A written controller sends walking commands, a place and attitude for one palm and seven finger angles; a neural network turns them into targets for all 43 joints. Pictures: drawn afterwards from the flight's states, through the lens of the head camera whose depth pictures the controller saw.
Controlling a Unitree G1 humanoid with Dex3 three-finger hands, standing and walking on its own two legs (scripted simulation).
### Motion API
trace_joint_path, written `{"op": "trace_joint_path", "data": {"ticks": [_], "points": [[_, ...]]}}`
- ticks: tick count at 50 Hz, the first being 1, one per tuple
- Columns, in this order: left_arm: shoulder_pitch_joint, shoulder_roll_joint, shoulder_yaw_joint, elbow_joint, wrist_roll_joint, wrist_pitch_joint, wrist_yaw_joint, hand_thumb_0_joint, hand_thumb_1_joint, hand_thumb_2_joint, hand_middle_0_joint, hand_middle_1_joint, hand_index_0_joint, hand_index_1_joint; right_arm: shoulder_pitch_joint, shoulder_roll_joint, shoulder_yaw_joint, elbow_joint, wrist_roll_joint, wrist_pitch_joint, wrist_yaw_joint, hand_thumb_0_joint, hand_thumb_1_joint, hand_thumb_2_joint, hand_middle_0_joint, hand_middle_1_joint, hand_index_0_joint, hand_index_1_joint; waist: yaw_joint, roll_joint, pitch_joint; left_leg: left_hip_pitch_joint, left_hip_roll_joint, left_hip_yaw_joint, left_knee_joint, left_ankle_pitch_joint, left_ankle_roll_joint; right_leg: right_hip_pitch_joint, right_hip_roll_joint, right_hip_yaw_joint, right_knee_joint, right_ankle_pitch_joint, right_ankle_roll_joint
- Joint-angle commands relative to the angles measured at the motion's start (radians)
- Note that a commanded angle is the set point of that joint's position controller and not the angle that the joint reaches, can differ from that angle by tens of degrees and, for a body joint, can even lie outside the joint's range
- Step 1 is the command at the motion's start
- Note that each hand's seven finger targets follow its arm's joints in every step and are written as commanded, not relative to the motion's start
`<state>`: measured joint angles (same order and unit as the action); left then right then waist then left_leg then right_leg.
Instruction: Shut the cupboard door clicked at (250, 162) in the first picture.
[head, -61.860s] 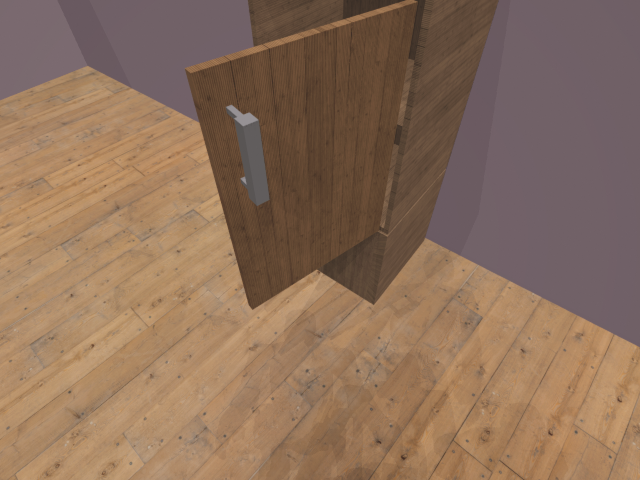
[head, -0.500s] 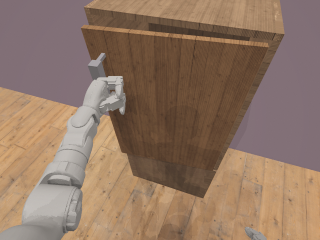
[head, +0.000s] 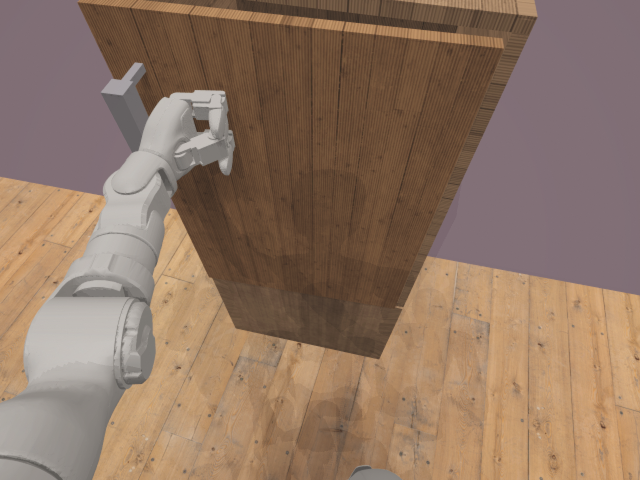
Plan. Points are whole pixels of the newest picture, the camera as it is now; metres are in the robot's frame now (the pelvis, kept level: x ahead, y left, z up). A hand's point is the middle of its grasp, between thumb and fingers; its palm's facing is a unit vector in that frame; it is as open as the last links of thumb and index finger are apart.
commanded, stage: push the door shut along its arc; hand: left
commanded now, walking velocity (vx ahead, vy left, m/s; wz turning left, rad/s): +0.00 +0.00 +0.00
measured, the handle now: (150, 129) +0.53 +0.16 +0.13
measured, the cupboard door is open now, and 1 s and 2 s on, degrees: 2 0 0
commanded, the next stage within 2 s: pull the fist back off the door in 0.34 s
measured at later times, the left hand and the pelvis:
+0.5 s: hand (223, 137) +0.50 +0.07 +0.14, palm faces -0.39 -0.92 +0.00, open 2.9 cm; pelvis +0.00 +0.00 -0.01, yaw +3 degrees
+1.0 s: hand (257, 143) +0.49 +0.03 +0.14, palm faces -0.03 -1.00 +0.01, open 3.2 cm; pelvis -0.01 +0.01 -0.01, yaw -1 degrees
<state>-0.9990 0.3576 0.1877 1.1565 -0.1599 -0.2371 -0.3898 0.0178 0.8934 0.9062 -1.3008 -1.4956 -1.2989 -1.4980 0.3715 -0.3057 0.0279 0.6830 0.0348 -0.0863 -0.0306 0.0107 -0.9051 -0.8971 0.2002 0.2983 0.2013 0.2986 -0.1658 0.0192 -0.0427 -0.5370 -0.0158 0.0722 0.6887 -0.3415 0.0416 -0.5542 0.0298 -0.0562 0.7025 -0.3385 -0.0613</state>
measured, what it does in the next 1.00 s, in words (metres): stands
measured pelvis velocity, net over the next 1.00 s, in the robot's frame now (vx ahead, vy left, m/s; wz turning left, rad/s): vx -0.01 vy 0.01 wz -0.02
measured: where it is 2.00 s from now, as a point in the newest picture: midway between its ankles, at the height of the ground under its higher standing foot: outside the picture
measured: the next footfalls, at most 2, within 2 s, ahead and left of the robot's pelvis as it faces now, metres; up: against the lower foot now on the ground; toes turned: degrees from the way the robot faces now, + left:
none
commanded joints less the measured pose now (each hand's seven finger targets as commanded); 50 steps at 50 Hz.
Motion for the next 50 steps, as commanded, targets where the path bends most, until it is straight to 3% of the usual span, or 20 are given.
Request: {"op": "trace_joint_path", "data": {"ticks": [1, 7, 8, 10, 15, 18, 21, 22, 23, 24, 26, 27, 30, 34, 36, 41, 45, 47, 49, 50], "points": [[-0.533, 0.216, 0.042, -0.181, -0.018, -0.053, -0.015, 0.0, 0.9, 0.9, -1.3, -1.5, -1.3, -1.5, 0.098, -0.159, -0.06, -0.084, -0.005, -0.03, -0.007, 0.0, -0.9, -0.9, 0.2, 0.3, 0.2, 0.3, -0.015, -0.054, -0.405, 0.161, -0.015, -0.077, -0.022, 0.246, 0.02, 0.156, -0.012, 0.09, -0.083, 0.381, 0.049], [-0.627, 0.203, 0.022, -0.175, -0.026, -0.039, -0.045, 0.0, 0.9, 0.9, -1.3, -1.5, -1.3, -1.5, 0.129, -0.167, -0.067, -0.06, -0.007, -0.024, -0.017, 0.0, -0.9, -0.9, 0.2, 0.3, 0.2, 0.3, -0.038, -0.004, -0.45, 0.201, -0.016, -0.079, 0.008, 0.287, 0.025, 0.111, -0.005, 0.079, -0.069, 0.403, 0.046], [-0.635, 0.171, -0.007, -0.185, -0.025, -0.035, -0.05, 0.0, 0.9, 0.9, -1.3, -1.5, -1.3, -1.5, 0.122, -0.161, -0.064, -0.058, -0.007, -0.025, -0.017, 0.0, -0.9, -0.9, 0.2, 0.3, 0.2, 0.3, -0.041, -0.003, -0.439, 0.207, -0.018, -0.086, 0.011, 0.284, 0.024, 0.09, 0.001, 0.074, -0.074, 0.39, 0.047], [-0.643, 0.185, 0.006, -0.169, -0.027, -0.026, -0.054, 0.0, 0.9, 0.9, -1.3, -1.5, -1.3, -1.5, 0.131, -0.165, -0.066, -0.047, -0.011, -0.029, -0.019, 0.0, -0.9, -0.9, 0.2, 0.3, 0.2, 0.3, -0.046, -0.033, -0.437, 0.194, -0.016, -0.088, 0.012, 0.257, 0.025, 0.082, 0.001, 0.076, -0.081, 0.361, 0.049], [-0.736, 0.092, -0.077, -0.145, -0.036, -0.011, -0.062, 0.0, 0.9, 0.9, -1.3, -1.5, -1.3, -1.5, 0.136, -0.165, -0.062, -0.01, -0.014, -0.044, -0.027, 0.0, -0.9, -0.9, 0.2, 0.3, 0.2, 0.3, -0.083, 0.01, -0.399, 0.234, -0.014, -0.105, 0.026, 0.239, 0.025, -0.042, 0.006, 0.052, -0.078, 0.286, 0.042], [-0.805, 0.028, -0.123, -0.154, -0.041, -0.009, -0.063, 0.0, 0.9, 0.9, -1.3, -1.5, -1.3, -1.5, 0.137, -0.166, -0.061, 0.017, -0.018, -0.062, -0.032, 0.0, -0.9, -0.9, 0.2, 0.3, 0.2, 0.3, -0.098, 0.056, -0.416, 0.295, -0.011, -0.123, 0.039, 0.267, 0.023, -0.118, 0.011, 0.03, -0.059, 0.259, 0.035], [-0.827, 0.011, -0.133, -0.148, -0.047, -0.003, -0.064, 0.0, 0.9, 0.9, -1.3, -1.5, -1.3, -1.5, 0.146, -0.176, -0.064, 0.034, -0.021, -0.081, -0.035, 0.0, -0.9, -0.9, 0.2, 0.3, 0.2, 0.3, -0.113, 0.012, -0.428, 0.293, -0.007, -0.13, 0.046, 0.233, 0.023, -0.16, 0.009, 0.028, -0.052, 0.218, 0.038], [-0.85, -0.006, -0.144, -0.161, -0.051, -0.01, -0.066, 0.0, 0.9, 0.9, -1.3, -1.5, -1.3, -1.5, 0.147, -0.175, -0.063, 0.043, -0.017, -0.088, -0.039, 0.0, -0.9, -0.9, 0.2, 0.3, 0.2, 0.3, -0.114, 0.05, -0.447, 0.325, -0.008, -0.131, 0.056, 0.272, 0.026, -0.179, 0.009, 0.023, -0.039, 0.232, 0.031], [-0.894, -0.006, 0.029, -0.141, -0.123, 0.014, 0.144, 0.0, 0.9, 0.9, -1.3, -1.5, -1.3, -1.5, 0.128, -0.123, -0.054, 0.021, -0.006, -0.089, -0.022, 0.0, -0.9, -0.9, 0.2, 0.3, 0.2, 0.3, -0.074, 0.103, -0.433, 0.254, 0.015, -0.153, 0.04, 0.249, -0.012, -0.139, 0.003, 0.033, -0.057, 0.206, 0.034], [-0.85, -0.069, -0.013, -0.132, -0.093, 0.024, 0.253, 0.0, 0.9, 0.9, -1.3, -1.5, -1.3, -1.5, 0.143, -0.116, -0.055, 0.019, -0.013, -0.094, 0.002, 0.0, -0.9, -0.9, 0.2, 0.3, 0.2, 0.3, -0.075, 0.085, -0.452, 0.262, 0.02, -0.163, 0.022, 0.231, -0.02, -0.134, 0.006, 0.028, -0.055, 0.186, 0.044], [-0.835, -0.138, -0.021, -0.154, -0.058, 0.008, 0.41, 0.0, 0.9, 0.9, -1.3, -1.5, -1.3, -1.5, 0.152, -0.107, -0.068, 0.026, -0.029, -0.097, 0.035, 0.0, -0.9, -0.9, 0.2, 0.3, 0.2, 0.3, -0.084, -0.003, -0.451, 0.239, 0.019, -0.156, 0.023, 0.234, -0.018, -0.118, 0.009, 0.019, -0.06, 0.188, 0.055], [-0.828, -0.125, 0.007, -0.165, -0.043, -0.011, 0.48, 0.0, 0.9, 0.9, -1.3, -1.5, -1.3, -1.5, 0.154, -0.107, -0.068, 0.024, -0.037, -0.093, 0.046, 0.0, -0.9, -0.9, 0.2, 0.3, 0.2, 0.3, -0.07, -0.021, -0.451, 0.216, 0.012, -0.153, 0.029, 0.251, -0.018, -0.097, 0.01, 0.014, -0.055, 0.203, 0.053], [-0.854, -0.154, -0.047, -0.197, 0.069, -0.087, 0.624, 0.0, 0.9, 0.9, -1.3, -1.5, -1.3, -1.5, 0.15, -0.101, -0.069, 0.027, -0.064, -0.086, 0.087, 0.0, -0.9, -0.9, 0.2, 0.3, 0.2, 0.3, -0.082, 0.021, -0.473, 0.224, 0.007, -0.147, 0.043, 0.216, -0.021, -0.128, 0.007, 0.019, -0.036, 0.169, 0.057], [-0.817, -0.097, -0.091, -0.169, 0.164, -0.154, 0.599, 0.0, 0.9, 0.9, -1.3, -1.5, -1.3, -1.5, 0.15, -0.117, -0.073, 0.005, -0.067, -0.064, 0.106, 0.0, -0.9, -0.9, 0.2, 0.3, 0.2, 0.3, -0.077, 0.041, -0.483, 0.248, 0.007, -0.153, 0.039, 0.19, -0.018, -0.133, 0.006, 0.03, -0.027, 0.153, 0.045], [-0.766, -0.124, -0.107, -0.117, 0.142, -0.145, 0.568, 0.0, 0.9, 0.9, -1.3, -1.5, -1.3, -1.5, 0.133, -0.117, -0.067, -0.015, -0.056, -0.056, 0.103, 0.0, -0.9, -0.9, 0.2, 0.3, 0.2, 0.3, -0.064, 0.037, -0.447, 0.244, 0.008, -0.153, 0.019, 0.141, -0.021, -0.126, 0.01, 0.03, -0.039, 0.124, 0.039], [-0.667, -0.093, -0.03, -0.092, 0.068, -0.12, 0.536, 0.0, 0.9, 0.9, -1.3, -1.5, -1.3, -1.5, 0.128, -0.12, -0.06, -0.054, -0.044, -0.044, 0.088, 0.0, -0.9, -0.9, 0.2, 0.3, 0.2, 0.3, -0.033, -0.083, -0.402, 0.161, 0.006, -0.127, -0.02, 0.102, -0.013, -0.012, 0.015, 0.038, -0.068, 0.141, 0.045], [-0.558, -0.107, -0.027, -0.171, 0.077, -0.156, 0.541, 0.0, 0.9, 0.9, -1.3, -1.5, -1.3, -1.5, 0.121, -0.108, -0.066, -0.075, -0.046, -0.041, 0.092, 0.0, -0.9, -0.9, 0.2, 0.3, 0.2, 0.3, 0.004, -0.068, -0.399, 0.172, 0.005, -0.107, -0.023, 0.146, -0.012, 0.027, 0.015, 0.037, -0.065, 0.188, 0.044], [-0.463, -0.062, 0.018, -0.196, 0.087, -0.165, 0.548, 0.0, 0.9, 0.9, -1.3, -1.5, -1.3, -1.5, 0.123, -0.108, -0.073, -0.086, -0.044, -0.032, 0.092, 0.0, -0.9, -0.9, 0.2, 0.3, 0.2, 0.3, 0.037, -0.063, -0.41, 0.17, 0.002, -0.091, -0.025, 0.183, -0.01, 0.079, 0.014, 0.039, -0.063, 0.23, 0.041], [-0.41, -0.083, -0.001, -0.265, 0.095, -0.161, 0.547, 0.0, 0.9, 0.9, -1.3, -1.5, -1.3, -1.5, 0.113, -0.1, -0.074, -0.101, -0.043, -0.023, 0.095, 0.0, -0.9, -0.9, 0.2, 0.3, 0.2, 0.3, 0.047, -0.082, -0.426, 0.167, 0.0, -0.073, -0.031, 0.204, -0.005, 0.122, 0.013, 0.045, -0.066, 0.277, 0.044], [-0.369, -0.057, 0.022, -0.302, 0.1, -0.156, 0.549, 0.0, 0.9, 0.9, -1.3, -1.5, -1.3, -1.5, 0.107, -0.099, -0.079, -0.107, -0.041, -0.019, 0.094, 0.0, -0.9, -0.9, 0.2, 0.3, 0.2, 0.3, 0.069, -0.072, -0.437, 0.168, -0.002, -0.064, -0.031, 0.219, -0.005, 0.152, 0.013, 0.05, -0.068, 0.302, 0.043]]}}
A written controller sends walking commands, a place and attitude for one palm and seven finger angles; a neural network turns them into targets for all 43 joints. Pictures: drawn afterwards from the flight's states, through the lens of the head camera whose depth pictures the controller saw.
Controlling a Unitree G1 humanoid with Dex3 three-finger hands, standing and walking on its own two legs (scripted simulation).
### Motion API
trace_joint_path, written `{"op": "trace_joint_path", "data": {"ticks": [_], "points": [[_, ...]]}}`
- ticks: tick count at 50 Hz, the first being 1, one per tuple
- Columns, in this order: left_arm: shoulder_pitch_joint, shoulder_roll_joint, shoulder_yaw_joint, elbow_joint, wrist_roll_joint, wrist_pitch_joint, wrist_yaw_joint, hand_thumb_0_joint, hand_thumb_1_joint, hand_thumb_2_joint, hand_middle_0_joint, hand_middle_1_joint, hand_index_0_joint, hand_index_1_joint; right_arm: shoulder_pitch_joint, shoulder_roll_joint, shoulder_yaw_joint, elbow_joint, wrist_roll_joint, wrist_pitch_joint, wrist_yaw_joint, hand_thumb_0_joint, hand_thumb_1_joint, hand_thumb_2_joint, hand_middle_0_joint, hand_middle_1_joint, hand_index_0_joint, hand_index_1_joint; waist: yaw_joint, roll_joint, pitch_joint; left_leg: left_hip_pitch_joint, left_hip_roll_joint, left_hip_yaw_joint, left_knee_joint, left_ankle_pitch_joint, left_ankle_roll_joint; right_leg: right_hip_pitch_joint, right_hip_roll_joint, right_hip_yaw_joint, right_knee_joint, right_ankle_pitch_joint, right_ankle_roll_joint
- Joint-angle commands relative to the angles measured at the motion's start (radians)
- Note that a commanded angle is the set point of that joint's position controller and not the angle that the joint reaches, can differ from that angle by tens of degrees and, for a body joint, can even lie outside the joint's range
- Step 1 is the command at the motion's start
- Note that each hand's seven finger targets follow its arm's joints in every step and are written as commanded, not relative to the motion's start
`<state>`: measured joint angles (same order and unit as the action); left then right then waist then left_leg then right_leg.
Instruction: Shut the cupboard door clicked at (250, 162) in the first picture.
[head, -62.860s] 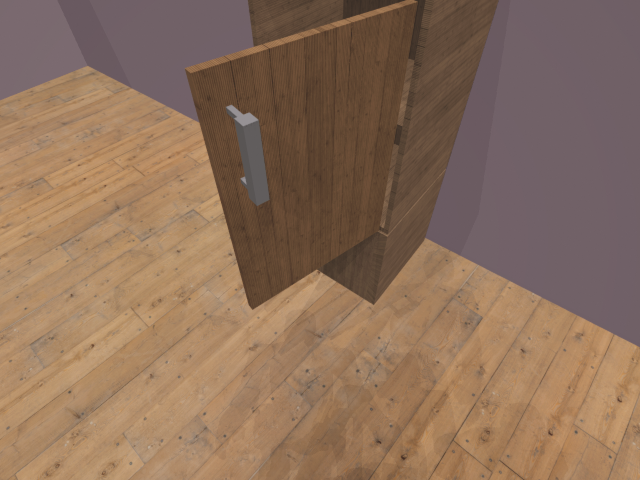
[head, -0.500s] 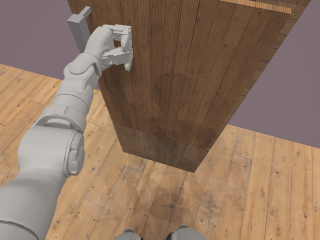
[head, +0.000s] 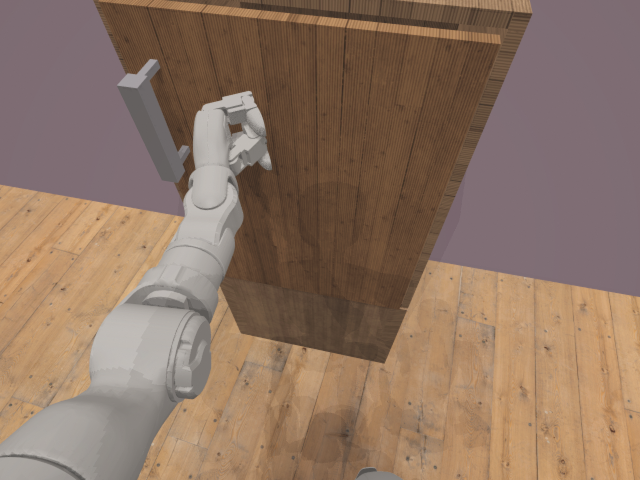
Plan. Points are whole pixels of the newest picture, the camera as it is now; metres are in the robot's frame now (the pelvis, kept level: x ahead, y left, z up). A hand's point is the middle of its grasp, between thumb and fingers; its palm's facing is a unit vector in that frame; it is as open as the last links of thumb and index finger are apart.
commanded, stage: pull the fist back off the door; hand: left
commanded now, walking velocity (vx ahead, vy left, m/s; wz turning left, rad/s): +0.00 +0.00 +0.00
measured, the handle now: (162, 123) +0.55 +0.16 +0.14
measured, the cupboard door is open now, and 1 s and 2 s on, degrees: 0 0 0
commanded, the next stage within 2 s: draw the hand back to the body in 0.32 s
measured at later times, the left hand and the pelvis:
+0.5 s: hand (260, 173) +0.43 +0.03 +0.16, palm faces -0.01 -1.00 -0.02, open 3.1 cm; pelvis +0.01 -0.02 +0.01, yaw +2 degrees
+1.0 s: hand (158, 256) +0.32 +0.12 +0.17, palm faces +0.03 -0.99 -0.10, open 3.1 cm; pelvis +0.01 -0.02 +0.03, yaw +2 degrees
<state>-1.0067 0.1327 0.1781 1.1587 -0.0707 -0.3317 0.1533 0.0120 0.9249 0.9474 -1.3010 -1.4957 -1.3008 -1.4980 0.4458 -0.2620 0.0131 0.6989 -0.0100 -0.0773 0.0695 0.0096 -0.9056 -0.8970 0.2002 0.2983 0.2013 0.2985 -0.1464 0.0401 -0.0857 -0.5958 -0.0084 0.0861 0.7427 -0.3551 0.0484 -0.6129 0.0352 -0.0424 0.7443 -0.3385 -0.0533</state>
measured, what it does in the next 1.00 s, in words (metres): stands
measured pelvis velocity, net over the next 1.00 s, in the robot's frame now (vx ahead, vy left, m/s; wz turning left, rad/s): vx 0.01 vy -0.02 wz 0.03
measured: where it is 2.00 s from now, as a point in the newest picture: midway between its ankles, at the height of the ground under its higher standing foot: outside the picture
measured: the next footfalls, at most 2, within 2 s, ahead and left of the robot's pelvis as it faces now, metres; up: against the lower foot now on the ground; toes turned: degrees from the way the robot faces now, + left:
none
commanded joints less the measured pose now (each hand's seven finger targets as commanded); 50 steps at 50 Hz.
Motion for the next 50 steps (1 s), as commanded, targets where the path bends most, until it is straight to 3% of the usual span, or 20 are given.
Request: {"op": "trace_joint_path", "data": {"ticks": [1, 3, 5, 12, 13, 16, 22, 23, 26, 27, 28, 29, 33, 37, 41, 45, 47, 48, 49, 50], "points": [[-0.327, 0.164, 0.022, -0.357, 0.011, -0.055, 0.006, 0.0, 0.9, 0.9, -1.3, -1.5, -1.3, -1.5, 0.022, -0.14, -0.065, -0.134, 0.007, -0.023, -0.007, 0.0, -0.9, -0.9, 0.2, 0.3, 0.2, 0.3, 0.056, -0.084, -0.401, 0.231, -0.01, -0.069, -0.091, 0.248, -0.011, 0.239, 0.006, 0.039, -0.112, 0.327, 0.034], [-0.268, 0.116, -0.024, -0.462, 0.008, -0.038, 0.0, 0.0, 0.9, 0.9, -1.3, -1.5, -1.3, -1.5, -0.004, -0.13, -0.066, -0.151, 0.016, -0.019, -0.01, 0.0, -0.9, -0.9, 0.2, 0.3, 0.2, 0.3, 0.065, -0.046, -0.398, 0.274, -0.007, -0.064, -0.095, 0.299, -0.012, 0.252, 0.008, 0.036, -0.115, 0.379, 0.033], [-0.238, 0.103, -0.037, -0.555, -0.004, -0.016, 0.002, 0.0, 0.9, 0.9, -1.3, -1.5, -1.3, -1.5, -0.02, -0.127, -0.073, -0.154, 0.021, -0.017, -0.015, 0.0, -0.9, -0.9, 0.2, 0.3, 0.2, 0.3, 0.067, -0.084, -0.397, 0.3, -0.003, -0.062, -0.104, 0.307, -0.01, 0.273, 0.008, 0.037, -0.131, 0.388, 0.037], [-0.069, 0.024, -0.125, -0.75, -0.027, 0.081, -0.007, 0.0, 0.9, 0.9, -1.3, -1.5, -1.3, -1.5, -0.108, -0.105, -0.064, -0.178, 0.039, -0.015, -0.039, 0.0, -0.9, -0.9, 0.2, 0.3, 0.2, 0.3, 0.076, -0.082, -0.31, 0.338, -0.008, -0.041, -0.139, 0.296, -0.002, 0.327, -0.007, 0.05, -0.184, 0.425, 0.051], [-0.098, 0.007, -0.144, -0.762, -0.03, 0.093, -0.007, 0.0, 0.9, 0.9, -1.3, -1.5, -1.3, -1.5, -0.12, -0.101, -0.059, -0.175, 0.042, -0.016, -0.042, 0.0, -0.9, -0.9, 0.2, 0.3, 0.2, 0.3, 0.064, -0.083, -0.292, 0.35, -0.008, -0.046, -0.142, 0.29, 0.0, 0.31, -0.008, 0.05, -0.189, 0.424, 0.053], [-0.097, 0.031, -0.125, -0.753, -0.04, 0.127, -0.007, 0.0, 0.9, 0.9, -1.3, -1.5, -1.3, -1.5, -0.15, -0.099, -0.051, -0.175, 0.046, -0.005, -0.055, 0.0, -0.9, -0.9, 0.2, 0.3, 0.2, 0.3, 0.067, -0.137, -0.265, 0.33, -0.015, -0.048, -0.157, 0.237, 0.0, 0.335, -0.018, 0.065, -0.217, 0.382, 0.06], [-0.136, -0.009, -0.167, -0.684, -0.046, 0.149, -0.02, 0.0, 0.9, 0.9, -1.3, -1.5, -1.3, -1.5, -0.192, -0.088, -0.035, -0.177, 0.052, 0.009, -0.066, 0.0, -0.9, -0.9, 0.2, 0.3, 0.2, 0.3, 0.062, -0.11, -0.233, 0.346, -0.023, -0.058, -0.156, 0.221, -0.002, 0.318, -0.03, 0.073, -0.224, 0.37, 0.059], [-0.077, 0.032, -0.114, -0.663, -0.051, 0.15, -0.019, 0.0, 0.9, 0.9, -1.3, -1.5, -1.3, -1.5, -0.198, -0.089, -0.034, -0.182, 0.053, 0.012, -0.066, 0.0, -0.9, -0.9, 0.2, 0.3, 0.2, 0.3, 0.089, -0.133, -0.253, 0.333, -0.024, -0.061, -0.161, 0.217, -0.004, 0.344, -0.032, 0.073, -0.221, 0.365, 0.056], [0.051, 0.084, -0.06, -0.736, -0.058, 0.147, -0.04, 0.0, 0.9, 0.9, -1.3, -1.5, -1.3, -1.5, -0.232, -0.085, -0.025, -0.22, 0.053, 0.018, -0.063, 0.0, -0.9, -0.9, 0.2, 0.3, 0.2, 0.3, 0.139, -0.134, -0.317, 0.315, -0.031, -0.049, -0.17, 0.255, -0.005, 0.455, -0.049, 0.093, -0.208, 0.475, 0.065], [0.121, 0.115, -0.035, -0.736, -0.056, 0.15, -0.049, 0.0, 0.9, 0.9, -1.3, -1.5, -1.3, -1.5, -0.238, -0.09, -0.025, -0.229, 0.054, 0.028, -0.064, 0.0, -0.9, -0.9, 0.2, 0.3, 0.2, 0.3, 0.148, -0.172, -0.315, 0.302, -0.027, -0.05, -0.177, 0.269, -0.004, 0.485, -0.055, 0.093, -0.205, 0.518, 0.074], [0.144, 0.103, -0.051, -0.773, -0.057, 0.157, -0.064, 0.0, 0.9, 0.9, -1.3, -1.5, -1.3, -1.5, -0.253, -0.086, -0.02, -0.241, 0.057, 0.036, -0.062, 0.0, -0.9, -0.9, 0.2, 0.3, 0.2, 0.3, 0.147, -0.172, -0.294, 0.297, -0.028, -0.046, -0.182, 0.271, -0.002, 0.493, -0.061, 0.102, -0.209, 0.558, 0.086], [0.175, 0.137, -0.022, -0.807, -0.06, 0.166, -0.076, 0.0, 0.9, 0.9, -1.3, -1.5, -1.3, -1.5, -0.263, -0.087, -0.02, -0.25, 0.061, 0.043, -0.064, 0.0, -0.9, -0.9, 0.2, 0.3, 0.2, 0.3, 0.158, -0.173, -0.292, 0.289, -0.029, -0.041, -0.184, 0.261, -0.002, 0.512, -0.067, 0.111, -0.217, 0.566, 0.093], [0.271, 0.117, -0.073, -1.013, -0.076, 0.2, -0.135, 0.0, 0.9, 0.9, -1.3, -1.5, -1.3, -1.5, -0.312, -0.082, -0.018, -0.288, 0.074, 0.058, -0.07, 0.0, -0.9, -0.9, 0.2, 0.3, 0.2, 0.3, 0.164, -0.119, -0.276, 0.354, -0.024, -0.038, -0.2, 0.288, 0.004, 0.527, -0.065, 0.103, -0.234, 0.606, 0.097], [0.326, 0.09, -0.129, -1.176, -0.11, 0.244, -0.183, 0.0, 0.9, 0.9, -1.3, -1.5, -1.3, -1.5, -0.343, -0.081, -0.017, -0.301, 0.083, 0.048, -0.089, 0.0, -0.9, -0.9, 0.2, 0.3, 0.2, 0.3, 0.145, -0.084, -0.226, 0.421, -0.019, -0.048, -0.213, 0.269, 0.009, 0.483, -0.054, 0.087, -0.272, 0.498, 0.086], [0.406, 0.129, -0.103, -1.252, -0.135, 0.298, -0.201, 0.0, 0.9, 0.9, -1.3, -1.5, -1.3, -1.5, -0.371, -0.084, -0.006, -0.292, 0.085, 0.031, -0.109, 0.0, -0.9, -0.9, 0.2, 0.3, 0.2, 0.3, 0.144, -0.098, -0.165, 0.426, -0.02, -0.062, -0.238, 0.205, 0.009, 0.448, -0.047, 0.084, -0.317, 0.335, 0.07], [0.513, 0.192, -0.035, -1.309, -0.147, 0.345, -0.209, 0.0, 0.9, 0.9, -1.217, -1.41, -1.217, -1.41, -0.396, -0.085, 0.0, -0.292, 0.084, 0.025, -0.12, 0.0, -0.9, -0.9, 0.2, 0.3, 0.2, 0.3, 0.165, -0.089, -0.149, 0.432, -0.02, -0.068, -0.26, 0.202, 0.006, 0.467, -0.049, 0.079, -0.333, 0.293, 0.06], [0.569, 0.187, -0.044, -1.345, -0.151, 0.361, -0.222, 0.0, 0.9, 0.9, -1.163, -1.35, -1.163, -1.35, -0.407, -0.085, 0.004, -0.301, 0.086, 0.023, -0.121, 0.0, -0.9, -0.9, 0.2, 0.3, 0.2, 0.3, 0.17, -0.059, -0.128, 0.446, -0.016, -0.071, -0.271, 0.214, 0.006, 0.466, -0.047, 0.068, -0.332, 0.293, 0.054], [0.632, 0.236, -0.09, -1.413, -0.06, 0.305, -0.164, 0.0, 0.9, 0.9, -1.135, -1.32, -1.135, -1.32, -0.419, -0.056, 0.009, -0.279, 0.061, 0.024, -0.126, 0.0, -0.9, -0.9, 0.2, 0.3, 0.2, 0.3, 0.173, -0.023, -0.028, 0.434, -0.008, -0.092, -0.317, 0.198, 0.001, 0.444, -0.079, 0.107, -0.386, 0.27, 0.06], [0.709, 0.22, -0.076, -1.373, -0.053, 0.293, -0.137, 0.0, 0.9, 0.9, -1.107, -1.29, -1.107, -1.29, -0.413, -0.058, 0.01, -0.266, 0.057, 0.027, -0.125, 0.0, -0.9, -0.9, 0.2, 0.3, 0.2, 0.3, 0.171, -0.047, 0.007, 0.428, -0.004, -0.094, -0.328, 0.184, -0.001, 0.446, -0.075, 0.099, -0.399, 0.238, 0.059], [0.745, 0.217, -0.082, -1.395, -0.043, 0.281, -0.123, 0.0, 0.9, 0.9, -1.08, -1.26, -1.08, -1.26, -0.409, -0.06, 0.011, -0.267, 0.052, 0.034, -0.123, 0.0, -0.9, -0.9, 0.2, 0.3, 0.2, 0.3, 0.174, -0.071, -0.016, 0.446, -0.001, -0.097, -0.343, 0.194, 0.0, 0.473, -0.07, 0.09, -0.402, 0.232, 0.054]]}}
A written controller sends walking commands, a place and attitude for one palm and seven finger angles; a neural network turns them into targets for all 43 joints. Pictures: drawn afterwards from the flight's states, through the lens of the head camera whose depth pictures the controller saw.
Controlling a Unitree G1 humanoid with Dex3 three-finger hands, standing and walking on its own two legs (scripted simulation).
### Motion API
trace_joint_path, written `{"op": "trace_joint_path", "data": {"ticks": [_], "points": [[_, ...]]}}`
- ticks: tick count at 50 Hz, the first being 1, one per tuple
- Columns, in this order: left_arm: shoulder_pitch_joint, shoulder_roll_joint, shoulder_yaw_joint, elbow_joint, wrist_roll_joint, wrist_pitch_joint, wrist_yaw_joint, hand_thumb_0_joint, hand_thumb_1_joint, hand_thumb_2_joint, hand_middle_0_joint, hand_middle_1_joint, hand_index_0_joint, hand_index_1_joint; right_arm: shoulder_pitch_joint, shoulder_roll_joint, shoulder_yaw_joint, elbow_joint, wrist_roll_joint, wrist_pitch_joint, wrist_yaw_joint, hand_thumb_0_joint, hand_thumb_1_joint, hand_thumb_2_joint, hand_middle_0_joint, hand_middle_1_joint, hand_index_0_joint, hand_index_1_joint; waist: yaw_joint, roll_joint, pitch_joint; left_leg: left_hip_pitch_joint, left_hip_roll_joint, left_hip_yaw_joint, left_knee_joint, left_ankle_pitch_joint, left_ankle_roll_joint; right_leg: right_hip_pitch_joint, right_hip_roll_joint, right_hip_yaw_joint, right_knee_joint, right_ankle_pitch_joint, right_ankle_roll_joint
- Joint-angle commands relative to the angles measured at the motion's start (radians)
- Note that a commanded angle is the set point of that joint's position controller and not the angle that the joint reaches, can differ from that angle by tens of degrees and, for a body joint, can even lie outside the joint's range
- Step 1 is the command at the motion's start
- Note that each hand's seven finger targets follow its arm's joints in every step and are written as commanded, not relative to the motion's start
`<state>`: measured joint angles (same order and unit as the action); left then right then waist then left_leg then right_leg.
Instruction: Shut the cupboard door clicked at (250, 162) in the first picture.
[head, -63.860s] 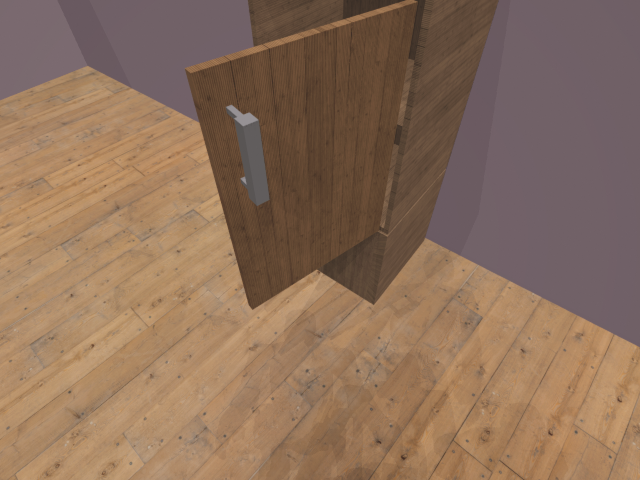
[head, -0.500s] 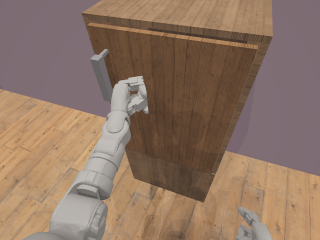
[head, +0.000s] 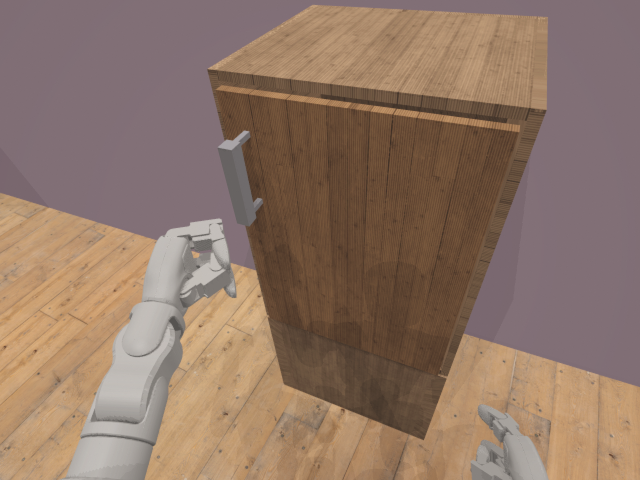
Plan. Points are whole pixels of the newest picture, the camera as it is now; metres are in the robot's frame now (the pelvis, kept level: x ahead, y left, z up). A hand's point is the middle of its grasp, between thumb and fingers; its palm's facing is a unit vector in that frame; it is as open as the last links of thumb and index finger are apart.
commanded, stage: draw the hand back to the body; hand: left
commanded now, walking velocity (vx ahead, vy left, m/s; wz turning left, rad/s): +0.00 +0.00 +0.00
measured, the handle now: (245, 178) +0.55 +0.16 +0.11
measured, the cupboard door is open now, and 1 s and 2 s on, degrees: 0 0 0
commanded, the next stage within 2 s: step back with the hand held close in 1.02 s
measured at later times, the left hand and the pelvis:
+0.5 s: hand (86, 326) +0.23 +0.25 +0.16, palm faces +0.34 -0.88 -0.35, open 5.0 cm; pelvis +0.01 +0.03 +0.01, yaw +0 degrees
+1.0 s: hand (28, 347) +0.20 +0.29 +0.17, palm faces +0.45 -0.81 -0.38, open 7.4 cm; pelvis +0.01 +0.03 +0.01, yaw +1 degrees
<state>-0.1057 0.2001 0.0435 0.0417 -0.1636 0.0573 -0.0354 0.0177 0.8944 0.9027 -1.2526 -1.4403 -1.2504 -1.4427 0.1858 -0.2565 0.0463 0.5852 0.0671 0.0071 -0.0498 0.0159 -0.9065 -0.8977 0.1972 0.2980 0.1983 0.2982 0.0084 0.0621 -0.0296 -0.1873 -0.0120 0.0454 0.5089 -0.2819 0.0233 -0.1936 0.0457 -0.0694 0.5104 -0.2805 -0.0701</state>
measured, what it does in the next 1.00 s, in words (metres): stands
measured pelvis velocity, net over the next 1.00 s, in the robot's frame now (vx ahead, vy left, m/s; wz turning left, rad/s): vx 0.01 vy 0.03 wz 0.01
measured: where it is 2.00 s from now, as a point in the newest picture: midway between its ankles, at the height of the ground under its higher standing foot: outside the picture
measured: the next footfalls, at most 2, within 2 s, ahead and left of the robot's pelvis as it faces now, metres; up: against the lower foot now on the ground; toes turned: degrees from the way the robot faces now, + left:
none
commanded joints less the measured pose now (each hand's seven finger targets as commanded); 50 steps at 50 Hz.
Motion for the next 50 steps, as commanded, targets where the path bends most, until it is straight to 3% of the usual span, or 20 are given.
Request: {"op": "trace_joint_path", "data": {"ticks": [1, 2, 4, 8, 11, 13, 21, 24, 32, 33, 35, 36, 37, 41, 43, 46, 50], "points": [[-0.134, 0.166, 0.066, -0.301, 0.058, -0.118, 0.076, 0.0, 0.9, 0.9, -1.053, -1.23, -1.053, -1.23, -0.152, -0.066, -0.024, -0.155, -0.026, -0.046, -0.004, 0.0, -0.9, -0.9, 0.2, 0.3, 0.2, 0.3, 0.018, -0.086, -0.075, 0.052, 0.006, -0.054, -0.121, 0.13, 0.026, 0.065, -0.075, 0.113, -0.174, 0.168, 0.065], [-0.107, 0.177, 0.076, -0.319, 0.062, -0.127, 0.081, 0.0, 0.9, 0.9, -1.025, -1.2, -1.025, -1.2, -0.154, -0.07, -0.029, -0.154, -0.03, -0.043, -0.007, 0.0, -0.9, -0.9, 0.2, 0.3, 0.2, 0.3, 0.022, -0.112, -0.09, 0.071, 0.009, -0.056, -0.13, 0.145, 0.029, 0.078, -0.068, 0.103, -0.18, 0.176, 0.063], [-0.102, 0.176, 0.07, -0.37, 0.075, -0.143, 0.093, 0.0, 0.9, 0.9, -0.97, -1.14, -0.97, -1.14, -0.156, -0.064, -0.025, -0.156, -0.034, -0.038, -0.007, 0.0, -0.9, -0.9, 0.2, 0.3, 0.2, 0.3, 0.013, -0.064, -0.089, 0.103, 0.01, -0.051, -0.149, 0.144, 0.029, 0.08, -0.066, 0.099, -0.188, 0.164, 0.057], [-0.033, 0.202, 0.099, -0.453, 0.092, -0.159, 0.111, 0.0, 0.9, 0.9, -0.86, -1.02, -0.86, -1.02, -0.157, -0.067, -0.025, -0.151, -0.041, -0.043, -0.008, 0.0, -0.9, -0.9, 0.2, 0.3, 0.2, 0.3, 0.018, 0.008, -0.109, 0.146, 0.013, -0.061, -0.173, 0.188, 0.021, 0.107, -0.056, 0.082, -0.19, 0.194, 0.044], [0.041, 0.2, 0.113, -0.485, 0.094, -0.161, 0.12, 0.0, 0.9, 0.9, -0.777, -0.93, -0.777, -0.93, -0.157, -0.065, -0.029, -0.152, -0.045, -0.043, -0.009, 0.0, -0.9, -0.9, 0.2, 0.3, 0.2, 0.3, 0.018, -0.033, -0.083, 0.147, 0.018, -0.07, -0.176, 0.213, 0.019, 0.109, -0.049, 0.072, -0.186, 0.211, 0.043], [0.099, 0.238, 0.163, -0.505, 0.094, -0.164, 0.123, 0.0, 0.9, 0.9, -0.723, -0.87, -0.723, -0.87, -0.156, -0.07, -0.032, -0.15, -0.048, -0.044, -0.01, 0.0, -0.9, -0.9, 0.2, 0.3, 0.2, 0.3, 0.03, -0.048, -0.108, 0.15, 0.018, -0.07, -0.172, 0.25, 0.018, 0.133, -0.052, 0.071, -0.183, 0.244, 0.043], [0.304, 0.265, 0.258, -0.558, 0.086, -0.171, 0.129, 0.0, 0.9, 0.9, -0.502, -0.63, -0.502, -0.63, -0.151, -0.068, -0.046, -0.149, -0.046, -0.044, -0.006, 0.0, -0.9, -0.9, 0.2, 0.3, 0.2, 0.3, 0.037, -0.043, -0.032, 0.108, 0.027, -0.08, -0.171, 0.253, 0.007, 0.114, -0.052, 0.061, -0.181, 0.22, 0.043], [0.354, 0.294, 0.304, -0.607, 0.088, -0.179, 0.134, 0.0, 0.9, 0.9, -0.42, -0.54, -0.42, -0.54, -0.146, -0.07, -0.054, -0.147, -0.044, -0.055, -0.007, 0.0, -0.9, -0.9, 0.2, 0.3, 0.2, 0.3, 0.043, 0.022, -0.057, 0.114, 0.03, -0.081, -0.162, 0.287, 0.002, 0.128, -0.054, 0.066, -0.172, 0.238, 0.04], [0.523, 0.369, 0.447, -0.624, 0.079, -0.188, 0.152, 0.0, 0.9, 0.9, -0.2, -0.3, -0.2, -0.3, -0.129, -0.08, -0.068, -0.134, -0.039, -0.084, -0.011, 0.0, -0.9, -0.9, 0.2, 0.3, 0.2, 0.3, 0.058, 0.005, -0.022, 0.082, 0.039, -0.088, -0.156, 0.303, -0.005, 0.12, -0.049, 0.064, -0.175, 0.235, 0.04], [0.485, 0.327, 0.397, -0.632, 0.084, -0.191, 0.147, 0.0, 0.9, 0.9, -0.2, -0.3, -0.2, -0.3, -0.132, -0.079, -0.064, -0.132, -0.039, -0.087, -0.009, 0.0, -0.9, -0.9, 0.2, 0.3, 0.2, 0.3, 0.046, 0.022, -0.008, 0.084, 0.035, -0.088, -0.162, 0.277, -0.005, 0.1, -0.053, 0.063, -0.176, 0.211, 0.042], [0.443, 0.316, 0.375, -0.627, 0.09, -0.194, 0.153, 0.0, 0.9, 0.9, -0.2, -0.3, -0.2, -0.3, -0.128, -0.088, -0.068, -0.124, -0.041, -0.098, -0.01, 0.0, -0.9, -0.9, 0.2, 0.3, 0.2, 0.3, 0.037, 0.031, 0.014, 0.09, 0.039, -0.096, -0.171, 0.227, -0.004, 0.068, -0.052, 0.059, -0.181, 0.163, 0.043], [0.44, 0.307, 0.364, -0.614, 0.09, -0.192, 0.157, 0.0, 0.9, 0.9, -0.2, -0.3, -0.2, -0.3, -0.126, -0.087, -0.069, -0.122, -0.042, -0.103, -0.012, 0.0, -0.9, -0.9, 0.2, 0.3, 0.2, 0.3, 0.034, 0.004, 0.03, 0.084, 0.04, -0.102, -0.175, 0.207, -0.002, 0.062, -0.051, 0.058, -0.181, 0.147, 0.043], [0.427, 0.311, 0.36, -0.628, 0.093, -0.192, 0.158, 0.0, 0.9, 0.9, -0.2, -0.3, -0.2, -0.3, -0.127, -0.094, -0.072, -0.12, -0.041, -0.107, -0.014, 0.0, -0.9, -0.9, 0.2, 0.3, 0.2, 0.3, 0.035, 0.012, 0.012, 0.093, 0.04, -0.098, -0.17, 0.223, 0.0, 0.073, -0.053, 0.061, -0.184, 0.158, 0.042], [0.433, 0.325, 0.378, -0.616, 0.092, -0.197, 0.164, 0.0, 0.9, 0.9, -0.2, -0.3, -0.2, -0.3, -0.13, -0.085, -0.068, -0.119, -0.044, -0.113, -0.018, 0.0, -0.9, -0.9, 0.2, 0.3, 0.2, 0.3, 0.044, -0.018, 0.008, 0.079, 0.034, -0.103, -0.181, 0.168, 0.002, 0.083, -0.054, 0.06, -0.183, 0.119, 0.042], [0.434, 0.347, 0.401, -0.635, 0.093, -0.201, 0.164, 0.0, 0.9, 0.9, -0.2, -0.3, -0.2, -0.3, -0.132, -0.086, -0.065, -0.117, -0.045, -0.116, -0.02, 0.0, -0.9, -0.9, 0.2, 0.3, 0.2, 0.3, 0.052, 0.002, -0.023, 0.084, 0.032, -0.101, -0.176, 0.198, 0.0, 0.105, -0.054, 0.062, -0.18, 0.145, 0.039], [0.46, 0.341, 0.405, -0.639, 0.091, -0.202, 0.163, 0.0, 0.9, 0.9, -0.2, -0.3, -0.2, -0.3, -0.133, -0.078, -0.062, -0.118, -0.047, -0.118, -0.017, 0.0, -0.9, -0.9, 0.2, 0.3, 0.2, 0.3, 0.055, 0.035, -0.012, 0.076, 0.032, -0.098, -0.173, 0.222, -0.007, 0.115, -0.053, 0.063, -0.175, 0.168, 0.036], [0.468, 0.332, 0.403, -0.624, 0.088, -0.195, 0.156, 0.0, 0.9, 0.9, -0.2, -0.3, -0.2, -0.3, -0.133, -0.078, -0.061, -0.117, -0.046, -0.112, -0.013, 0.0, -0.9, -0.9, 0.2, 0.3, 0.2, 0.3, 0.053, 0.031, 0.008, 0.076, 0.036, -0.096, -0.175, 0.226, -0.009, 0.101, -0.051, 0.064, -0.184, 0.167, 0.037]]}}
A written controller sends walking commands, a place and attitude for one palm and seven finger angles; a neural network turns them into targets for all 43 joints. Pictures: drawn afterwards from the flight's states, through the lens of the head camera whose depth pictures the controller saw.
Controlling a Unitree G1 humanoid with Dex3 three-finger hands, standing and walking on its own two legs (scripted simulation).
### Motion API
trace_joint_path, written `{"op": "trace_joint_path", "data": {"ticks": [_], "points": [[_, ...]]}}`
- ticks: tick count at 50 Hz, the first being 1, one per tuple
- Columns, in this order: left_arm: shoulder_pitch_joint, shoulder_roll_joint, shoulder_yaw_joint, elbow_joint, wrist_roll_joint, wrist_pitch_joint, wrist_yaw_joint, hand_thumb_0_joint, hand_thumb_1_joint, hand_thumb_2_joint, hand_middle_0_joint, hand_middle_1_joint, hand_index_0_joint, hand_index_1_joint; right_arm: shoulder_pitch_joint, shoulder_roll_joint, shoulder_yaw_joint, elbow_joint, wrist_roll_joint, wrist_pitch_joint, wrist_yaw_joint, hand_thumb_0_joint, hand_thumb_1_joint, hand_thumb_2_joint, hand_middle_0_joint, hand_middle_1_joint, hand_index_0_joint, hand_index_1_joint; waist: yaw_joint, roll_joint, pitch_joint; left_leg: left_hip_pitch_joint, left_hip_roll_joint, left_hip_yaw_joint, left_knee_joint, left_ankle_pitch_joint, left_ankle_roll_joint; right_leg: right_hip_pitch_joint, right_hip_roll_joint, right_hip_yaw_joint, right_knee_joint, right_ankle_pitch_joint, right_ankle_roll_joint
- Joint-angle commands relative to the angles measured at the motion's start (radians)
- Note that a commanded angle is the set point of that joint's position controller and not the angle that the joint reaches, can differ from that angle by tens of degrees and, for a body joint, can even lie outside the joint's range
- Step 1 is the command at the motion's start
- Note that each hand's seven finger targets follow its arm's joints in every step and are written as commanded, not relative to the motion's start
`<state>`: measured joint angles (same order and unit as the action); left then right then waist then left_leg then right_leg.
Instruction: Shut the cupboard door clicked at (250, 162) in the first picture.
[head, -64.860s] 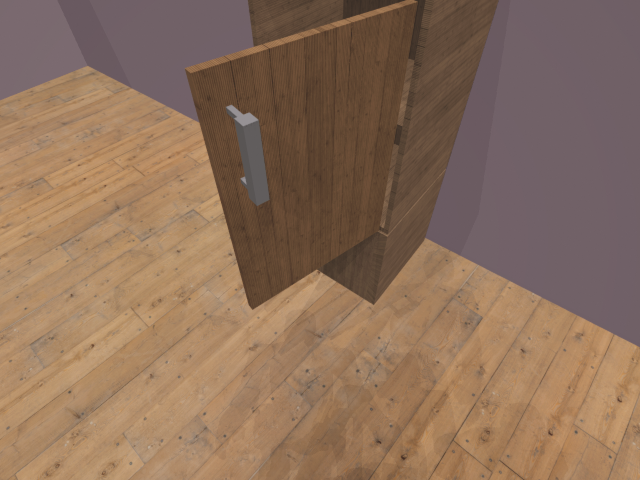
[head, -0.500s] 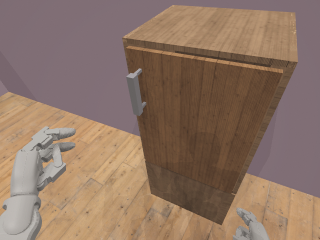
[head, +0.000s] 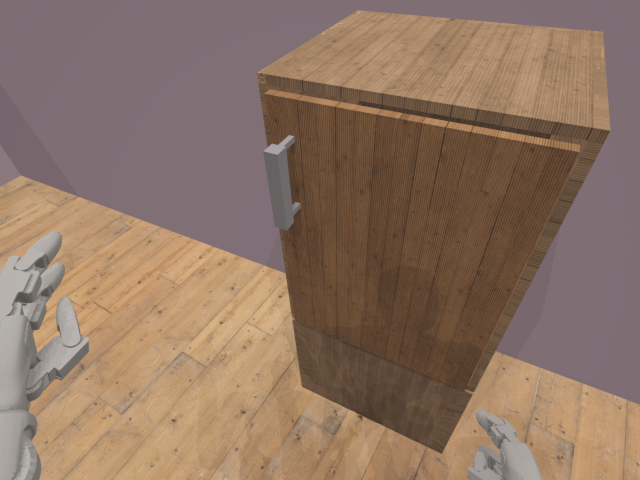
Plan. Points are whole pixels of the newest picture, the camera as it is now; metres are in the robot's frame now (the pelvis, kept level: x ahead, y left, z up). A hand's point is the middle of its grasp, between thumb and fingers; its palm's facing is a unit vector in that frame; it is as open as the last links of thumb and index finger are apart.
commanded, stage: draw the hand back to the body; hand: left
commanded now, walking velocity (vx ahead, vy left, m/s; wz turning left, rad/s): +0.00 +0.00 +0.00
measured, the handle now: (286, 183) +0.54 +0.13 +0.11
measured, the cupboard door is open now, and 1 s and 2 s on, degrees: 0 0 0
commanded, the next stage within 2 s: step back with the hand held close in 0.02 s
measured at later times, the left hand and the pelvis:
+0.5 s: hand (84, 343) +0.19 +0.26 +0.15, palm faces +0.34 -0.80 -0.50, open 7.4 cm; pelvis -0.02 +0.01 -0.01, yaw -2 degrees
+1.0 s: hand (9, 404) +0.13 +0.29 +0.16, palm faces +0.46 -0.76 -0.46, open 7.4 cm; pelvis -0.08 +0.02 -0.02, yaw +0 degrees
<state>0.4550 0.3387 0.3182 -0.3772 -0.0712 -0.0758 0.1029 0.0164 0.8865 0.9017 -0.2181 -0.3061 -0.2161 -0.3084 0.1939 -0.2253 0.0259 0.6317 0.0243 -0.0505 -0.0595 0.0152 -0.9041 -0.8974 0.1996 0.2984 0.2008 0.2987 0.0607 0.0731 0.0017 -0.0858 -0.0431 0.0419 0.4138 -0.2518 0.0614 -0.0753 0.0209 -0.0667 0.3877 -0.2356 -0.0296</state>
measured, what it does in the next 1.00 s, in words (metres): shifts its weight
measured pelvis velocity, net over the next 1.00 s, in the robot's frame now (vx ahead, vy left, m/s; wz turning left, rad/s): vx -0.08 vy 0.02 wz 0.00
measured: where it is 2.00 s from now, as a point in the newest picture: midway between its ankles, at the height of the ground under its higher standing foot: outside the picture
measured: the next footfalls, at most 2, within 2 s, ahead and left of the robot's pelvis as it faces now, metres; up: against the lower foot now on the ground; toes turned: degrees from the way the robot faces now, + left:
right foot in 1.64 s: -0.21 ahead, -0.10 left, +0.00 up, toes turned +3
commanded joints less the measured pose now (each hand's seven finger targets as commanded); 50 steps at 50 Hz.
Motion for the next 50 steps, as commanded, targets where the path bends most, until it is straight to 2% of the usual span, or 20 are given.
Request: {"op": "trace_joint_path", "data": {"ticks": [1, 7, 8, 10, 12, 19, 22, 23, 28, 31, 32, 33, 35, 37, 38, 42, 43, 46, 47, 50], "points": [[-0.091, 0.193, 0.127, -0.205, -0.006, -0.062, 0.019, 0.0, 0.9, 0.9, -0.2, -0.3, -0.2, -0.3, -0.142, -0.108, -0.041, -0.167, -0.004, -0.055, -0.004, 0.0, -0.9, -0.9, 0.2, 0.3, 0.2, 0.3, 0.0, 0.019, -0.016, -0.032, 0.068, -0.092, -0.084, 0.178, -0.046, -0.017, -0.026, 0.062, -0.063, 0.11, -0.002], [-0.057, 0.198, 0.138, -0.183, -0.009, -0.058, 0.015, 0.0, 0.9, 0.9, -0.2, -0.3, -0.2, -0.3, -0.137, -0.114, -0.048, -0.167, -0.006, -0.052, -0.006, 0.0, -0.9, -0.9, 0.2, 0.3, 0.2, 0.3, 0.003, -0.031, -0.04, -0.028, 0.065, -0.077, -0.068, 0.224, -0.037, -0.001, -0.03, 0.069, -0.065, 0.16, -0.001], [-0.195, 0.338, 0.265, -0.281, -0.004, -0.097, 0.024, 0.0, 0.9, 0.9, -0.2, -0.3, -0.2, -0.3, -0.132, -0.141, -0.062, -0.208, 0.007, -0.034, -0.005, 0.0, -0.9, -0.9, 0.2, 0.3, 0.2, 0.3, -0.028, -0.007, -0.02, -0.119, 0.096, -0.116, -0.022, 0.131, -0.006, -0.054, -0.098, 0.199, -0.083, 0.217, -0.01], [-0.043, 0.214, 0.164, -0.167, -0.005, -0.105, 0.015, 0.0, 0.9, 0.9, -0.2, -0.3, -0.2, -0.3, -0.105, -0.124, -0.064, -0.186, 0.002, -0.012, -0.007, 0.0, -0.9, -0.9, 0.2, 0.3, 0.2, 0.3, -0.044, -0.072, -0.052, -0.088, 0.09, -0.113, 0.04, 0.122, -0.012, -0.112, -0.159, 0.23, -0.087, 0.215, -0.03], [-0.031, 0.218, 0.157, -0.197, -0.001, -0.115, 0.018, 0.0, 0.9, 0.9, -0.2, -0.3, -0.2, -0.3, -0.108, -0.131, -0.072, -0.192, 0.0, 0.0, -0.007, 0.0, -0.9, -0.9, 0.2, 0.3, 0.2, 0.3, -0.045, -0.045, -0.084, -0.09, 0.098, -0.112, 0.06, 0.171, -0.017, -0.123, -0.173, 0.221, -0.05, 0.259, -0.037], [0.048, 0.272, 0.208, -0.266, -0.001, -0.119, 0.04, 0.0, 0.9, 0.9, -0.2, -0.3, -0.2, -0.3, -0.098, -0.137, -0.082, -0.239, 0.01, 0.05, -0.027, 0.0, -0.9, -0.9, 0.2, 0.3, 0.2, 0.3, -0.048, -0.045, -0.191, -0.132, 0.151, -0.138, 0.057, 0.419, -0.025, -0.068, -0.132, 0.172, 0.123, 0.413, -0.01], [0.066, 0.301, 0.242, -0.288, -0.001, -0.119, 0.046, 0.0, 0.9, 0.9, -0.2, -0.3, -0.2, -0.3, -0.097, -0.144, -0.086, -0.253, 0.008, 0.063, -0.036, 0.0, -0.9, -0.9, 0.2, 0.3, 0.2, 0.3, -0.047, -0.018, -0.201, -0.166, 0.164, -0.149, 0.048, 0.444, -0.02, -0.055, -0.117, 0.168, 0.158, 0.418, 0.0], [0.077, 0.284, 0.228, -0.29, -0.002, -0.119, 0.046, 0.0, 0.9, 0.9, -0.2, -0.3, -0.2, -0.3, -0.092, -0.136, -0.083, -0.258, 0.01, 0.066, -0.036, 0.0, -0.9, -0.9, 0.2, 0.3, 0.2, 0.3, -0.05, -0.012, -0.196, -0.182, 0.171, -0.155, 0.041, 0.437, -0.021, -0.055, -0.114, 0.168, 0.171, 0.398, 0.001], [0.101, 0.272, 0.229, -0.281, 0.002, -0.125, 0.051, 0.0, 0.9, 0.9, -0.2, -0.3, -0.2, -0.3, -0.079, -0.139, -0.084, -0.265, 0.008, 0.065, -0.039, 0.0, -0.9, -0.9, 0.2, 0.3, 0.2, 0.3, -0.052, -0.031, -0.152, -0.317, 0.179, -0.181, 0.008, 0.207, 0.001, -0.045, -0.106, 0.186, 0.167, 0.272, 0.005], [0.076, 0.263, 0.222, -0.28, 0.011, -0.132, 0.055, 0.0, 0.9, 0.9, -0.2, -0.3, -0.2, -0.3, -0.074, -0.145, -0.082, -0.266, 0.004, 0.057, -0.039, 0.0, -0.9, -0.9, 0.2, 0.3, 0.2, 0.3, -0.056, -0.021, -0.094, -0.42, 0.18, -0.196, -0.023, -0.033, 0.021, -0.064, -0.102, 0.207, 0.147, 0.11, 0.007], [0.073, 0.291, 0.251, -0.281, 0.016, -0.136, 0.058, 0.0, 0.9, 0.9, -0.2, -0.3, -0.2, -0.3, -0.078, -0.152, -0.085, -0.262, 0.0, 0.053, -0.042, 0.0, -0.9, -0.9, 0.2, 0.3, 0.2, 0.3, -0.053, -0.015, -0.086, -0.455, 0.179, -0.204, -0.036, -0.108, 0.029, -0.053, -0.1, 0.216, 0.14, 0.081, 0.008], [0.065, 0.261, 0.224, -0.28, 0.019, -0.141, 0.058, 0.0, 0.9, 0.9, -0.2, -0.3, -0.2, -0.3, -0.07, -0.142, -0.079, -0.262, 0.003, 0.049, -0.041, 0.0, -0.9, -0.9, 0.2, 0.3, 0.2, 0.3, -0.059, -0.027, -0.072, -0.488, 0.176, -0.209, -0.037, -0.186, 0.032, -0.055, -0.106, 0.221, 0.133, 0.031, 0.005], [0.041, 0.265, 0.23, -0.286, 0.032, -0.155, 0.063, 0.0, 0.9, 0.9, -0.2, -0.3, -0.2, -0.3, -0.063, -0.149, -0.081, -0.26, -0.001, 0.036, -0.042, 0.0, -0.9, -0.9, 0.2, 0.3, 0.2, 0.3, -0.063, -0.022, -0.047, -0.536, 0.174, -0.225, -0.047, -0.318, 0.043, -0.072, -0.102, 0.236, 0.118, -0.065, 0.003], [0.015, 0.284, 0.246, -0.302, 0.041, -0.166, 0.067, 0.0, 0.9, 0.9, -0.2, -0.3, -0.2, -0.3, -0.059, -0.158, -0.085, -0.256, -0.005, 0.023, -0.044, 0.0, -0.9, -0.9, 0.2, 0.3, 0.2, 0.3, -0.062, -0.024, -0.044, -0.558, 0.172, -0.235, -0.046, -0.354, 0.044, -0.077, -0.1, 0.239, 0.108, -0.118, 0.002], [0.005, 0.262, 0.226, -0.317, 0.043, -0.175, 0.068, 0.0, 0.9, 0.9, -0.2, -0.3, -0.2, -0.3, -0.054, -0.149, -0.081, -0.252, -0.005, 0.016, -0.043, 0.0, -0.9, -0.9, 0.2, 0.3, 0.2, 0.3, -0.066, -0.016, -0.053, -0.556, 0.178, -0.245, -0.059, -0.357, 0.046, -0.069, -0.095, 0.223, 0.128, -0.107, 0.003], [-0.009, 0.281, 0.26, -0.325, 0.052, -0.191, 0.07, 0.0, 0.9, 0.9, -0.2, -0.3, -0.2, -0.3, -0.057, -0.158, -0.084, -0.242, -0.012, -0.011, -0.048, 0.0, -0.9, -0.9, 0.2, 0.3, 0.2, 0.3, -0.057, 0.052, -0.068, -0.653, 0.23, -0.296, -0.148, -0.405, 0.067, 0.04, -0.031, 0.165, 0.269, 0.009, 0.028], [-0.008, 0.253, 0.239, -0.319, 0.05, -0.192, 0.067, 0.0, 0.9, 0.9, -0.2, -0.3, -0.2, -0.3, -0.05, -0.148, -0.08, -0.239, -0.013, -0.014, -0.047, 0.0, -0.9, -0.9, 0.2, 0.3, 0.2, 0.3, -0.059, 0.047, -0.07, -0.671, 0.24, -0.3, -0.151, -0.399, 0.069, 0.061, -0.027, 0.158, 0.293, 0.034, 0.03], [-0.014, 0.247, 0.242, -0.316, 0.054, -0.2, 0.061, 0.0, 0.9, 0.9, -0.2, -0.3, -0.2, -0.3, -0.042, -0.151, -0.085, -0.234, -0.013, -0.023, -0.04, 0.0, -0.9, -0.9, 0.2, 0.3, 0.2, 0.3, -0.06, 0.034, -0.067, -0.705, 0.235, -0.284, -0.12, -0.419, 0.072, 0.079, -0.027, 0.182, 0.312, 0.051, 0.025], [-0.021, 0.274, 0.269, -0.327, 0.059, -0.206, 0.059, 0.0, 0.9, 0.9, -0.2, -0.3, -0.2, -0.3, -0.046, -0.162, -0.092, -0.233, -0.017, -0.026, -0.039, 0.0, -0.9, -0.9, 0.2, 0.3, 0.2, 0.3, -0.06, 0.038, -0.068, -0.704, 0.232, -0.291, -0.12, -0.415, 0.07, 0.074, -0.023, 0.189, 0.314, 0.067, 0.024], [-0.025, 0.249, 0.25, -0.313, 0.057, -0.214, 0.054, 0.0, 0.9, 0.9, -0.2, -0.3, -0.2, -0.3, -0.044, -0.152, -0.091, -0.225, -0.017, -0.024, -0.032, 0.0, -0.9, -0.9, 0.2, 0.3, 0.2, 0.3, -0.063, -0.011, -0.062, -0.735, 0.223, -0.273, -0.073, -0.417, 0.07, 0.064, -0.046, 0.229, 0.313, 0.061, 0.013]]}}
